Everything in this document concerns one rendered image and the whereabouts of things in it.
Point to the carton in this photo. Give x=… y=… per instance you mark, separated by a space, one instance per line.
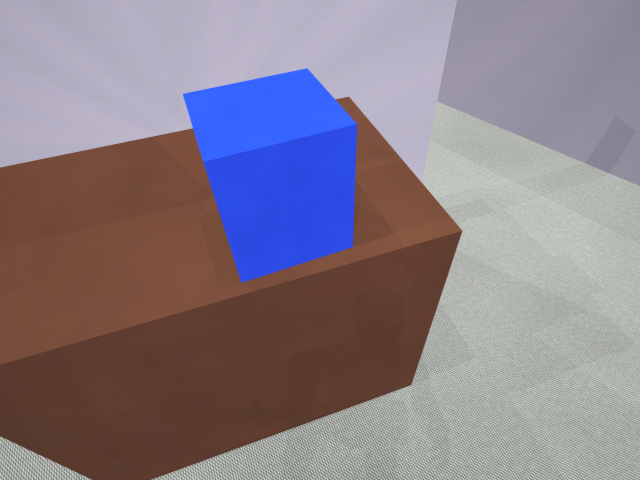
x=280 y=156

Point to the pedestal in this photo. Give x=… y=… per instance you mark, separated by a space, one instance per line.
x=129 y=348

